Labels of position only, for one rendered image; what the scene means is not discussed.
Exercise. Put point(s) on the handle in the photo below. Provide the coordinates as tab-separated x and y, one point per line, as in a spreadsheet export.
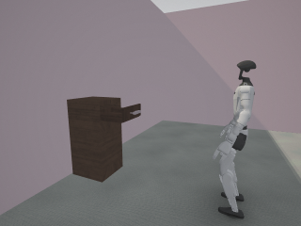
136	112

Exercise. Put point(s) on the cabinet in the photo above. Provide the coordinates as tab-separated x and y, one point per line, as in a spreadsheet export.
96	146

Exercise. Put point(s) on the robot left upper arm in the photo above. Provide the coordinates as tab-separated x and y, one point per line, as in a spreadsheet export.
245	97

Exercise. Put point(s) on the humanoid robot head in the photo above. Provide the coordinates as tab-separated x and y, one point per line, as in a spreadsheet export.
246	66

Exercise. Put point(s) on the right robot forearm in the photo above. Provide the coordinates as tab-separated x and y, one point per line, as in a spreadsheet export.
232	122

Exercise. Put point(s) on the drawer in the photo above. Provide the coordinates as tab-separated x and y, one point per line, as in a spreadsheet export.
120	114

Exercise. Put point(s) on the robot left hand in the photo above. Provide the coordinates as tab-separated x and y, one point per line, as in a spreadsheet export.
225	148

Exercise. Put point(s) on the left robot thigh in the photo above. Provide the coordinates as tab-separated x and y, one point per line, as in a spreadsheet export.
238	144

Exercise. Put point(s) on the left robot forearm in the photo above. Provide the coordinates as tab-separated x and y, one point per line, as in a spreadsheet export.
239	125

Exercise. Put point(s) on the robot right hand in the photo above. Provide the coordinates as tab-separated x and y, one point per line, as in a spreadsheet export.
228	128

